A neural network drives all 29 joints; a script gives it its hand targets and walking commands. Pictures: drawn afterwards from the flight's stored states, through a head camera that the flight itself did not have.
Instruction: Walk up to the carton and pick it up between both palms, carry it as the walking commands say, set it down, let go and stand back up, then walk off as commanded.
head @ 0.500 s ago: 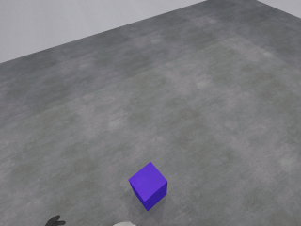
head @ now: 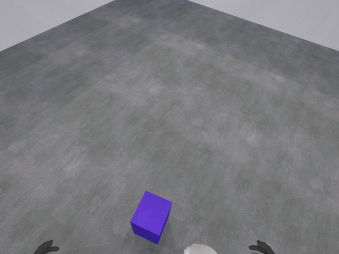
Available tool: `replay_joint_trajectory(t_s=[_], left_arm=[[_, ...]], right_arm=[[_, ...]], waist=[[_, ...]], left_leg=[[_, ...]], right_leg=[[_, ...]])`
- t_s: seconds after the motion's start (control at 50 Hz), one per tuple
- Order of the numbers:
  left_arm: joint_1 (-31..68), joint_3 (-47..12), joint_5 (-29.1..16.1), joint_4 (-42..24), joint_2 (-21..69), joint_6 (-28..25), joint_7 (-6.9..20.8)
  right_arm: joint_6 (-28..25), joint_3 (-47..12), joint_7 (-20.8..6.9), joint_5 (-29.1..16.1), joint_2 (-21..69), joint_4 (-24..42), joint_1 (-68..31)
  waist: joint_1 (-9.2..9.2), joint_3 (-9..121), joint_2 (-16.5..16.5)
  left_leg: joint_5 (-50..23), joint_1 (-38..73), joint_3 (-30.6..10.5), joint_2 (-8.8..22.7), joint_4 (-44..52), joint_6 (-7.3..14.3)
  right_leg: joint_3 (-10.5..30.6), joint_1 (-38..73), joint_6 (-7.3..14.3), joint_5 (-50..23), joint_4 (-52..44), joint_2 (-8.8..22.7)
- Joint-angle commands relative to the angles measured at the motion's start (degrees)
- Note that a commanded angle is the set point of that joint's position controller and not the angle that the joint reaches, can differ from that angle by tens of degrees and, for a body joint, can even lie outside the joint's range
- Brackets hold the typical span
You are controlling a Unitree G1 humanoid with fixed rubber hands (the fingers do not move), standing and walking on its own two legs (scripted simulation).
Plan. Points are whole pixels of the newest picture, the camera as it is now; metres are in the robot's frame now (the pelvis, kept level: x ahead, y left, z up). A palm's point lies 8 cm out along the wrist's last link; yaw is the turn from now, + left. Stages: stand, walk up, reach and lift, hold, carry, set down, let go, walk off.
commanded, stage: walk off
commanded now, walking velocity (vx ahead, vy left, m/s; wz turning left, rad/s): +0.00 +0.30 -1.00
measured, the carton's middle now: (151, 218) +0.36 +0.05 -0.64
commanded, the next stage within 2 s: stand in 0.36 s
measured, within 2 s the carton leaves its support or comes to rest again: neither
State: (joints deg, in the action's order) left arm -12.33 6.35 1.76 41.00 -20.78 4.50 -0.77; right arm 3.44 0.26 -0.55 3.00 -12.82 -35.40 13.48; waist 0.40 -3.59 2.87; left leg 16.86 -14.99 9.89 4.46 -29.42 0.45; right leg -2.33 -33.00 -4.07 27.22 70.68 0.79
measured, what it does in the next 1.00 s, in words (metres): steps to the left, turning right: right foot, then left foot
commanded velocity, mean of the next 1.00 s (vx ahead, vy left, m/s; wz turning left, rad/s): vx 0.00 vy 0.10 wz -0.34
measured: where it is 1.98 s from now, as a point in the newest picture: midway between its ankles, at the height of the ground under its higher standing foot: outside the picture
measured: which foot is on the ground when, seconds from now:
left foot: down 0.00-0.18, up 0.20-0.54, down 0.56-1.00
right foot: up 0.00-0.16, down 0.18-0.56, up 0.58-0.90, down 0.92-1.00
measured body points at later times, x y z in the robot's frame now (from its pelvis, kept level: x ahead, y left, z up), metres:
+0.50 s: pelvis +0.05 +0.13 +0.00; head +0.09 +0.08 +0.44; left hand +0.26 +0.38 -0.09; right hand +0.07 -0.16 -0.13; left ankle +0.17 +0.29 -0.69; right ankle -0.03 -0.02 -0.74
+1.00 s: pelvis +0.10 +0.20 +0.00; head +0.11 +0.18 +0.45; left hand +0.34 +0.34 -0.12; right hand +0.03 -0.05 -0.13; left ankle +0.17 +0.28 -0.74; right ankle +0.02 +0.13 -0.74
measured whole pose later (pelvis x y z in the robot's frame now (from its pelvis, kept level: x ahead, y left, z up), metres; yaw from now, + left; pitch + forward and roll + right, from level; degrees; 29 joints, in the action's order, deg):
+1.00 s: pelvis +0.10 +0.20 +0.00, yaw -32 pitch +0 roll +0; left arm -10.9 0.9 1.4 45.0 -12.2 1.8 0.3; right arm 1.3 1.1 -0.3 0.7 -13.4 -43.7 16.7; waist 1.8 -1.6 -1.5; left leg 14.5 -14.5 6.3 2.6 -28.7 0.2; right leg -1.8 -9.1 1.3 16.9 25.9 -1.4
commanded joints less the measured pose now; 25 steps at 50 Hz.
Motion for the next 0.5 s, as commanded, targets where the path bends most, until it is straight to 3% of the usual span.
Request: replay_joint_trajectory(t_s=[0.0,0.04,0.08,0.12,0.14,0.16,0.18,0.2,0.22,0.26,0.3,0.34,0.38,0.44,0.48], left_arm=[[2.09,0.16,-0.29,-4.14,-2.24,-0.47,0.84],[4.89,-0.64,-0.51,-5.64,-0.41,-0.13,1.23],[4.46,-1.0,-1.04,-6.02,0.79,0.06,1.57],[0.94,-0.82,-1.16,-5.31,1.02,-0.09,1.43],[-3.67,-0.34,-0.99,-4.35,0.38,-0.47,0.96],[-9.14,0.65,-0.22,-3.93,-2.79,-1.28,0.21],[-12.88,1.98,0.19,-4.36,-9.44,-1.52,-0.68],[-15.66,3.98,-1.26,-4.86,-16.51,-0.53,-2.1],[-13.29,3.06,-1.61,-4.49,-11.65,-0.1,-2.66],[-3.9,1.66,-0.67,-5.85,-8.11,-0.05,-2.89],[-0.82,1.03,-0.8,-5.89,-7.67,-1.13,-2.43],[-2.04,1.44,-0.48,-5.08,-8.62,-2.31,-1.75],[-0.35,1.67,-0.07,-5.38,-9.04,-2.76,-1.12],[1.56,1.36,0.14,-6.36,-8.22,-2.26,-0.23],[1.0,1.29,0.39,-6.68,-8.62,-2.23,0.13]], right_arm=[[-1.08,2.2,1.61,0.43,-6.66,1.92,3.24],[-1.03,2.32,1.85,0.66,-6.98,1.2,4.94],[-1.03,2.41,1.9,0.63,-7.29,0.6,5.61],[-0.75,2.6,1.93,0.3,-7.88,0.49,5.13],[-0.61,2.74,1.92,-0.02,-8.59,0.8,3.88],[-0.58,3.11,1.79,-0.55,-9.18,0.76,4.65],[-0.45,2.3,1.17,0.49,-5.61,2.54,4.46],[0.13,1.85,0.54,0.8,-7.16,7.54,0.54],[0.58,2.7,-0.09,0.5,-9.84,6.65,-1.88],[0.67,3.15,-0.66,0.38,-9.38,4.32,-1.48],[1.38,3.46,-1.3,0.93,-9.12,3.26,1.41],[1.85,2.9,-1.99,0.23,-7.12,3.36,1.42],[1.68,2.35,-2.28,-1.0,-5.39,3.19,1.29],[0.85,2.15,-2.14,-1.43,-4.01,3.25,-2.08],[0.42,2.99,-0.79,-1.47,-4.98,2.74,-1.63]], waist=[[2.39,3.42,-14.57],[3.48,3.82,-15.31],[2.91,5.37,-15.24],[0.56,6.56,-13.86],[-2.93,7.68,-11.48],[-7.15,8.49,-4.26],[-7.14,6.18,9.62],[-9.07,11.17,16.34],[-7.33,7.02,4.64],[-2.64,-0.52,1.38],[-0.61,1.55,3.02],[-0.7,4.51,4.26],[-0.78,6.02,7.75],[-3.05,4.96,13.33],[-3.49,5.45,15.42]], left_leg=[[-24.38,11.76,-5.45,12.0,7.14,9.04],[-28.0,13.87,-3.62,13.33,5.68,9.83],[-32.17,12.51,-0.33,13.38,3.04,9.06],[-31.11,7.54,2.75,12.84,-2.43,7.59],[-31.12,1.69,6.24,11.41,-9.47,5.27],[-24.22,-10.04,8.52,9.0,-19.96,1.2],[18.89,-30.29,5.92,3.82,-34.15,-2.22],[22.25,-33.39,-7.39,-0.04,-39.74,-4.97],[16.44,-32.98,-11.69,2.57,-43.85,-6.33],[5.85,-30.51,-11.46,3.32,-42.0,-8.02],[1.37,-25.16,-10.75,1.85,-40.41,-7.98],[-0.85,-22.31,-9.79,0.25,-38.78,-7.17],[-2.64,-18.06,-7.96,-1.09,-31.78,-7.14],[-2.91,-9.42,-4.43,-3.9,-17.25,-7.74],[0.84,-4.38,-3.71,-5.56,-10.16,-7.91]], right_leg=[[-2.51,-4.04,0.71,0.79,-5.87,1.4],[-3.55,-1.28,2.17,3.95,-13.95,1.4],[-5.22,5.96,3.84,2.71,-22.21,0.31],[-6.92,15.1,4.94,-0.22,-29.1,-0.68],[-6.8,23.83,5.97,-4.14,-36.24,-0.86],[-0.39,37.4,6.69,-13.72,-47.78,3.3],[24.16,46.46,9.25,-21.72,-50.17,22.62],[43.72,38.73,19.1,-35.72,-52.88,32.36],[36.89,36.04,19.33,-33.63,-52.79,30.52],[25.38,26.17,14.45,-31.35,-51.75,21.16],[19.54,22.33,11.24,-37.39,-48.82,15.57],[17.85,20.65,9.94,-38.28,-46.86,13.17],[14.9,17.84,9.21,-30.71,-46.93,10.16],[12.46,12.81,7.93,-16.1,-47.54,6.2],[15.11,12.69,7.63,-16.74,-46.66,7.57]])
